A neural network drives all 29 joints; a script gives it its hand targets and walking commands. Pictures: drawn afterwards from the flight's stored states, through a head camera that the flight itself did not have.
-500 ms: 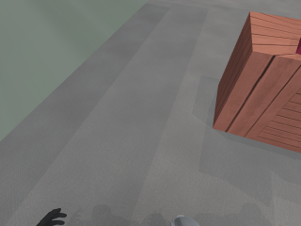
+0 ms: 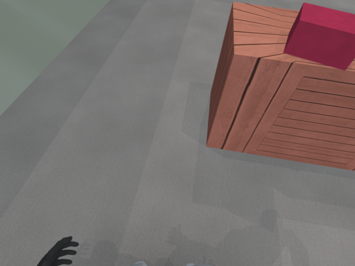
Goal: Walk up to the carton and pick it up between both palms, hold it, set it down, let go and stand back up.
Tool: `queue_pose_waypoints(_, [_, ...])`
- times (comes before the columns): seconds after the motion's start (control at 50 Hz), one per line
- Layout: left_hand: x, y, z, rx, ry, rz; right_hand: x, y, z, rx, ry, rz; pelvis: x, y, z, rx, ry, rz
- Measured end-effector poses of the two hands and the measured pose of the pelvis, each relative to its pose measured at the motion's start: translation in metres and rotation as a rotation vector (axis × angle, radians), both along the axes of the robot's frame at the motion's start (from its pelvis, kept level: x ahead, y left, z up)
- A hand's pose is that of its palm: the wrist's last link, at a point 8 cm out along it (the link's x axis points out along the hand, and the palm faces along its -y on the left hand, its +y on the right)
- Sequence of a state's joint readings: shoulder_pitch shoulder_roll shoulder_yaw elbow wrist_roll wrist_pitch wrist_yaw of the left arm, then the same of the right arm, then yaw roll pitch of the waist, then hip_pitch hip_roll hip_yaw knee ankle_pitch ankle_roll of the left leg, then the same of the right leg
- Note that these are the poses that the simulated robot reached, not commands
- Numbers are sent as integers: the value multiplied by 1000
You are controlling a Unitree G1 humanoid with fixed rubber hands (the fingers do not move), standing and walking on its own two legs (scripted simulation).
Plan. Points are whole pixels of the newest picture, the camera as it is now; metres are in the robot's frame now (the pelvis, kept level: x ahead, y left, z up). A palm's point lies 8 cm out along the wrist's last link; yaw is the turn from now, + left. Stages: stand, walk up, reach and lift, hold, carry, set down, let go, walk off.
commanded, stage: walk up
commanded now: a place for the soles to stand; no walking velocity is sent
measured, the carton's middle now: (323, 35) +1.03 -0.62 +0.03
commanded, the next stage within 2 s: none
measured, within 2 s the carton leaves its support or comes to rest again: neither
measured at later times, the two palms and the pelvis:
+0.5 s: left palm (124, 229) +0.23 +0.15 -0.09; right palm out of the picture +0.13 -0.48 -0.06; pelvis +0.08 -0.14 +0.00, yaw -8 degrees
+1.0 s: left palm (169, 182) +0.36 +0.04 -0.11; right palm out of the picture +0.18 -0.58 -0.05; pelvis +0.19 -0.24 -0.01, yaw -12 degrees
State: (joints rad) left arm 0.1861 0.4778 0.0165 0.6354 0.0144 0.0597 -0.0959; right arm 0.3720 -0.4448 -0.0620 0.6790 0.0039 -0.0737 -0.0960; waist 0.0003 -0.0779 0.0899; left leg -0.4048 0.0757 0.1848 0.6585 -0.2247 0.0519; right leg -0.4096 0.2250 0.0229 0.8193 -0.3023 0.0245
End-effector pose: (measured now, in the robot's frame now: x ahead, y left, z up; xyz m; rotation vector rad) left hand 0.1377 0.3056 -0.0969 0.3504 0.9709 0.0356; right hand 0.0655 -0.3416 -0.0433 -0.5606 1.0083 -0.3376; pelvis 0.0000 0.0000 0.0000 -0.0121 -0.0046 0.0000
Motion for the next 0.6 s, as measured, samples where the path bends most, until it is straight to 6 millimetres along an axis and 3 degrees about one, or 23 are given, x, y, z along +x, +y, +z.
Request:
queue_pose_waypoints(0.08, [23, -26, 6, -30, -32, -30, -1, -17, 4, -8, -22, -41, 12, -15, 3, 1, -32, -28])
queue_pose_waypoints(0.2, [48, -49, 12, 3, -28, -72, 32, -55, 17, -12, -139, -40, 33, -51, 4, -5, -19, -73])
queue_pose_waypoints(0.28, [64, -78, 11, 37, -23, -91, 38, -86, -2, 33, -130, -40, 43, -84, -6, 21, -17, -91])
queue_pose_waypoints(0.36, [72, -121, 3, 39, 4, -97, 40, -116, -28, 88, -123, -85, 58, -116, -16, 5, -33, -128])
queue_pose_waypoints(0.42, [76, -146, 4, 17, 15, -86, 47, -128, -29, 106, -104, -98, 68, -129, -11, 18, -25, -132])
queue_pose_waypoints(0.5, [89, -158, 8, 24, 41, -97, 60, -140, -20, 105, -99, -103, 85, -141, -2, 12, -3, -147])
queue_pose_waypoints(0.6, [121, -161, -4, 37, 61, -136, 74, -152, -10, 64, -99, -116, 108, -150, -6, -26, 20, -176])
